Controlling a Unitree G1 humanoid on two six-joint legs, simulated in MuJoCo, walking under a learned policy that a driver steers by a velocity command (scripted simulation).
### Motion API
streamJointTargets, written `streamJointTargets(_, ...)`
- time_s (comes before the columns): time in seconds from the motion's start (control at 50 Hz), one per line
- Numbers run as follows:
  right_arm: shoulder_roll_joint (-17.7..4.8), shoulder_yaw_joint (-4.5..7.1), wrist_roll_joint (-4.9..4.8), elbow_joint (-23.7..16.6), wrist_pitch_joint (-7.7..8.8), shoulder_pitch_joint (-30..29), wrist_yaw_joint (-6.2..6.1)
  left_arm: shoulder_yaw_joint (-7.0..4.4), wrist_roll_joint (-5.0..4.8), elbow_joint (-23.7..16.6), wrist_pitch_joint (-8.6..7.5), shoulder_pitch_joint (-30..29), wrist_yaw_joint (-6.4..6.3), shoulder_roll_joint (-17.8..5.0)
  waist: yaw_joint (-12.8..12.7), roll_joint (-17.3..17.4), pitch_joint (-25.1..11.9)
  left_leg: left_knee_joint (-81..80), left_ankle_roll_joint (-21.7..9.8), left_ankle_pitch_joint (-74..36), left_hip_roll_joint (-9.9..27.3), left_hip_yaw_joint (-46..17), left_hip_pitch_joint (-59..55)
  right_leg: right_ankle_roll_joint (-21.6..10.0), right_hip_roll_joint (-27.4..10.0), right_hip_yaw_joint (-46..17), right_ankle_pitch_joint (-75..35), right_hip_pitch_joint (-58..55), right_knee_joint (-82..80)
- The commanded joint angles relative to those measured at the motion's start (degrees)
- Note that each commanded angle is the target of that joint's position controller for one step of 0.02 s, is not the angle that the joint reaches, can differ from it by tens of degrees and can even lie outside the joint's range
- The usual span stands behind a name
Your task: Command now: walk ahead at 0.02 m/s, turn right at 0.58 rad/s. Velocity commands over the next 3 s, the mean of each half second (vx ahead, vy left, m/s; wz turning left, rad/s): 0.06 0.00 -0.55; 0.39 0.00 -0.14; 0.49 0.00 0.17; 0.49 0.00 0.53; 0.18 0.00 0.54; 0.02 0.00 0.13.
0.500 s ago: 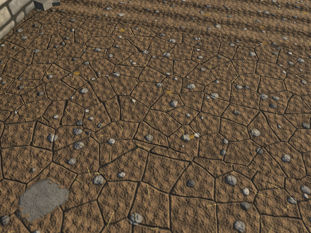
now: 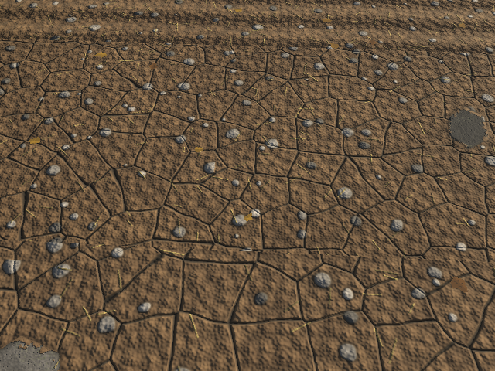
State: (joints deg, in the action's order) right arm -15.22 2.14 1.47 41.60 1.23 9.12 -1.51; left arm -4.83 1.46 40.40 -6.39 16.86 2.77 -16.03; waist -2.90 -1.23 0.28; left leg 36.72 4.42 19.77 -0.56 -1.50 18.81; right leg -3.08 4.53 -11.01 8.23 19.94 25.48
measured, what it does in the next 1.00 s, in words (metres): walks ahead, turning right: left foot, then right foot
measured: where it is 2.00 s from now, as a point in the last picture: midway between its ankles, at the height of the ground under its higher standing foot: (337, 307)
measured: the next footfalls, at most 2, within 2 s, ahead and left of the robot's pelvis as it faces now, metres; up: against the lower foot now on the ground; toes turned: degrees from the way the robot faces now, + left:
left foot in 0.04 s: +0.02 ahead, +0.13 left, +0.00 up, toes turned -2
right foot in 0.64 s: -0.01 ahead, -0.14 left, +0.00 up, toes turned -21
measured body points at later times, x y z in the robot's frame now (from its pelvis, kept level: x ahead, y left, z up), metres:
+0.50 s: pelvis -0.02 +0.03 +0.01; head +0.02 +0.03 +0.46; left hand +0.18 +0.24 -0.10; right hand +0.00 -0.28 -0.08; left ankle -0.02 +0.13 -0.74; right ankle -0.06 -0.12 -0.70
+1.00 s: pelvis +0.11 -0.09 -0.02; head +0.13 -0.10 +0.42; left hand +0.14 +0.15 -0.16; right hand +0.23 -0.35 -0.12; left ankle +0.35 -0.02 -0.71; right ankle -0.04 -0.13 -0.74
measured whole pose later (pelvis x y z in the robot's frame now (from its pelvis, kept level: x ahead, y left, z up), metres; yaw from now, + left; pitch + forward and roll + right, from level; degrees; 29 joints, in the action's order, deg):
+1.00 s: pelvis +0.11 -0.09 -0.02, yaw -20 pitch +1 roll -2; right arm -12.8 -1.5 4.0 41.7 4.3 6.2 3.9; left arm -0.3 3.7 47.9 -6.4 30.0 1.7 -12.0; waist -5.5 2.5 0.9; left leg 36.6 -2.1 -25.3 5.2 -3.2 38.7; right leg -4.4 5.6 2.4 27.6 2.3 29.1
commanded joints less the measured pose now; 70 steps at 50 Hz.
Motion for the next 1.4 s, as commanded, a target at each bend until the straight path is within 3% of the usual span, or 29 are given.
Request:
streamJointTargets(0.02, -5.37, 1.30, -1.82, -3.67, 1.77, 3.67, -0.14, -1.30, -0.35, -4.31, 1.09, -0.92, 0.91, -8.00, 3.42, -3.75, -6.49, -17.35, -4.19, -13.41, -0.34, 0.98, -9.61, -12.95, -14.04, -17.57, -9.51, -3.63, -0.46)
streamJointTargets(0.04, -7.72, 2.19, -1.68, -4.16, 2.40, 4.72, -0.48, 0.11, -0.27, -3.46, 1.62, 2.61, 1.21, -4.52, 3.30, -0.70, -8.20, -19.24, -9.59, -24.85, 5.78, -2.57, -16.68, -8.84, -10.45, -15.50, 0.68, 0.29, 4.11)
streamJointTargets(0.06, -14.35, 3.71, -1.13, -6.03, 3.79, 5.31, -1.14, 1.79, 0.01, -6.04, 1.92, 5.29, 0.91, 1.07, 0.76, 11.34, -12.19, -17.33, -26.97, -54.51, 21.45, -17.84, -27.20, -0.07, 0.87, -2.93, 23.11, 12.90, 18.77)
streamJointTargets(0.08, -14.27, 4.20, 3.35, -6.76, 4.63, 3.64, -0.48, 0.67, 1.76, -7.21, 1.53, 4.06, -0.19, -3.50, 2.70, 9.82, -5.61, -22.07, -32.98, -51.22, 30.34, -24.22, -22.74, 5.56, -0.16, 1.47, 31.33, 23.10, 29.84)
streamJointTargets(0.1, -11.76, 4.13, 2.55, -6.54, 4.98, 2.82, -0.16, -0.33, 2.31, -5.52, 2.10, 1.57, -1.29, -7.60, 3.48, 2.21, -4.41, -23.77, -28.48, -44.19, 26.91, -17.87, -19.25, 7.49, -4.09, 3.05, 27.67, 21.28, 38.88)
streamJointTargets(0.16, -8.02, 2.78, 0.09, -10.39, 5.03, -7.16, 0.68, -0.14, 3.27, -4.88, 2.57, 2.38, -1.41, -6.52, 0.00, 5.95, -3.26, -21.29, -19.42, -47.91, 15.05, -2.00, -8.20, 10.34, -2.44, 6.97, 15.02, 14.28, 54.28)
streamJointTargets(0.28, -9.13, 2.59, 0.22, -8.92, 4.70, 2.45, 0.23, -0.29, 0.20, -5.11, 2.45, -0.12, -0.70, -7.33, 4.47, 6.78, -2.84, -21.49, -20.70, -43.18, 17.18, 2.52, -23.27, 11.04, -5.74, 6.07, 7.49, 20.23, 43.67)
streamJointTargets(0.4, -11.45, 4.76, 0.17, -6.20, 4.82, 9.28, 1.38, 1.39, 2.52, -5.67, 4.02, -3.85, -0.74, -5.42, 8.77, 7.39, 0.98, -27.13, -22.16, -15.97, 21.41, 0.39, -23.59, 8.33, -9.30, 12.23, 10.38, 15.07, 20.84)
streamJointTargets(0.62, -10.98, 2.53, 1.52, -1.05, 2.62, 2.50, 1.38, 0.09, 1.19, -1.75, -0.85, 0.54, 0.99, -5.19, 1.62, 5.84, 0.92, -22.03, -16.24, 6.00, 17.83, 4.09, -8.32, -2.75, -4.23, 15.38, 0.60, -16.17, -4.07)
streamJointTargets(0.66, -3.81, 0.24, 3.59, -1.47, 3.55, 2.65, 1.68, -2.29, 3.33, 0.50, -2.40, 12.69, -1.00, -11.44, -2.96, -8.78, -4.45, 7.09, -9.46, 9.30, 7.21, 10.23, 6.57, -7.60, -15.64, 0.09, -8.21, -32.18, -4.61)
streamJointTargets(0.68, -1.59, -0.91, 2.82, -3.87, 5.35, 2.20, 3.50, -2.52, 2.20, -1.55, -3.57, 12.79, -0.98, -14.45, -3.28, -12.64, -2.89, 13.39, -8.39, 11.94, 0.64, 0.49, 22.70, -17.16, -24.42, -21.93, 3.20, -35.56, -12.86)
streamJointTargets(0.74, -8.74, 0.83, 1.78, 0.73, 6.13, 2.50, 2.75, -0.19, 1.33, -0.74, -2.17, 10.01, -0.33, -4.08, -1.51, -3.42, 3.77, 24.69, -9.34, 4.55, 5.39, -2.07, 29.61, -12.99, -21.46, -9.91, 11.93, -30.86, -14.81)
streamJointTargets(0.84, -1.18, -2.09, 3.21, -0.62, 5.35, -0.27, 5.46, 1.12, 4.23, -2.35, -0.32, 5.86, -1.69, -4.14, 1.58, -2.26, 5.00, 22.07, -7.92, -14.48, 5.24, -0.52, 19.68, -11.73, -16.37, 1.98, -0.98, -12.53, -14.36)
streamJointTargets(0.98, -0.35, -3.40, 3.63, -4.10, 3.35, -5.35, 5.39, 4.24, 4.92, 6.91, -0.41, 16.77, -0.03, 0.00, -2.04, -0.89, 6.48, -0.32, -6.60, -53.72, 6.27, -0.69, 13.84, -11.04, -11.78, 5.13, 6.88, -1.43, -2.06)
streamJointTargets(1.0, -5.61, 0.31, -0.39, -4.40, 1.57, -9.39, 5.33, 1.89, -5.33, 7.29, 0.57, 13.18, -2.36, -5.07, -0.02, 0.27, 5.46, -0.40, -6.70, -49.72, 3.06, 2.04, 12.90, -8.83, -12.48, 2.62, -0.54, -3.07, 1.63)
streamJointTargets(1.02, -1.80, -3.04, 4.70, -5.25, 2.41, -7.54, 4.93, 5.34, 4.77, 9.02, -0.84, 19.82, -0.77, 0.84, -2.95, 0.29, 8.00, -1.45, -6.86, -50.05, 7.73, -3.01, 16.30, -10.15, -13.20, 2.14, 8.64, -4.70, 3.43)
streamJointTargets(1.06, -1.97, -2.81, 5.75, -6.38, 1.90, -12.03, 4.49, 5.44, 4.34, 11.55, -1.24, 24.07, -1.53, 1.51, -5.85, 0.60, 9.96, -8.10, -6.84, -45.14, 7.05, -1.32, 23.80, -10.10, -13.14, -0.77, 11.87, -14.49, 6.93)
streamJointTargets(1.12, -1.12, -3.00, 4.39, -6.82, 1.33, -16.41, 4.79, 6.14, 2.50, 14.70, -0.50, 27.83, -2.35, 0.68, -7.52, 1.03, 11.86, -12.35, -6.99, -43.75, 7.71, -0.29, 20.28, -8.88, -12.26, -2.83, 11.09, -15.42, 10.20)
streamJointTargets(1.14, -1.31, -1.49, -3.63, -5.32, 2.30, -17.90, 4.97, 2.83, -0.18, 13.13, 2.02, 19.13, -4.88, -5.37, -7.21, 2.31, 14.45, -16.35, -6.63, -43.15, 6.18, 0.76, 18.72, -8.53, -11.43, -1.37, -0.68, -13.80, 13.83)
streamJointTargets(1.16, -1.88, -2.85, 4.24, -2.88, 1.82, -13.30, 4.51, 6.41, 1.95, 16.05, 1.00, 28.65, -2.86, -0.35, -7.26, 3.83, 8.67, -18.11, -6.43, -45.60, 8.94, 0.18, 9.30, -6.03, -10.07, -1.45, 6.82, -15.25, 15.00)
streamJointTargets(1.18, -3.01, -1.74, 5.52, -1.55, 1.27, -10.29, 4.32, 6.09, 1.50, 16.85, 0.87, 28.45, -2.02, -1.09, -5.35, 1.62, 9.71, -18.74, -6.46, -41.32, 8.29, 1.58, 6.28, -5.76, -10.52, -0.78, -0.56, -16.31, 18.25)
streamJointTargets(1.22, -9.29, 1.25, 3.25, 5.99, 2.21, 11.33, 2.99, 5.38, 1.97, 15.87, 1.32, 24.12, 0.45, -5.06, 5.14, 8.02, 1.49, -22.19, -8.21, -46.88, 4.30, 8.64, -25.33, -1.55, -4.24, 7.12, -14.84, -5.97, 39.75)
streamJointTargets(1.24, -10.45, 3.01, 3.40, 9.75, 2.60, 33.34, 4.15, 7.32, 5.05, 18.81, 1.30, 31.36, 3.44, 2.17, 10.04, 13.49, -13.14, 2.50, -21.59, -74.66, 12.59, 1.30, -65.89, 3.38, -2.34, 7.12, 5.99, 21.59, 68.93)
streamJointTargets(1.26, -12.47, 3.81, 4.44, 11.25, 2.59, 40.17, 5.39, 8.18, 4.21, 16.59, 1.00, 31.59, 5.21, 2.25, 13.19, 14.16, -29.96, 10.06, -32.12, -78.15, 22.69, -9.98, -80.01, 5.99, 2.31, 5.29, 38.22, 29.40, 91.09)
streamJointTargets(1.28, -11.45, 3.41, 5.78, 13.33, 2.16, 40.72, 5.45, 5.99, 1.87, 11.14, 0.71, 16.47, 5.76, -3.64, 16.67, 7.90, -20.88, 4.33, -28.87, -75.12, 22.19, -15.66, -71.94, 7.14, 1.78, 5.66, 38.12, 39.92, 95.37)
streamJointTargets(1.3, -15.85, 4.43, 3.49, 11.81, 2.25, 30.47, 5.56, 6.01, 0.47, 4.21, -0.15, 5.95, 5.06, -3.36, 12.84, 7.34, -10.10, -5.79, -28.00, -41.85, 22.93, -20.95, -57.40, 5.95, -2.11, 9.28, 33.28, 50.62, 90.95)
streamJointTargets(1.32, -11.40, 2.91, 2.90, 9.21, 2.34, 20.67, 5.47, 5.53, 1.69, 3.61, -0.45, 1.65, 3.38, -5.45, 9.78, -0.93, -3.18, -12.44, -25.76, -27.32, 21.31, -18.09, -38.39, 4.47, -6.33, 8.74, 27.12, 46.30, 82.11)
streamJointTargets(1.36, -1.39, -1.16, 4.53, 6.93, 3.76, 9.28, 6.29, 7.33, 3.58, 4.87, 0.25, 4.67, 0.39, -0.05, 0.07, -1.02, 8.01, -22.87, -26.37, -18.07, 22.49, -19.05, -1.13, -0.14, -14.03, 2.22, 13.83, 30.30, 60.05)
streamJointTargets(1.4, -2.08, -1.56, 1.29, 4.23, 6.39, 2.49, 5.31, 8.05, 4.93, 4.67, 1.95, 3.47, 0.23, 2.15, -1.76, 4.58, 6.42, -28.74, -24.23, -12.76, 11.86, -10.05, 12.20, -0.86, -13.63, 7.03, -3.71, 14.52, 30.24)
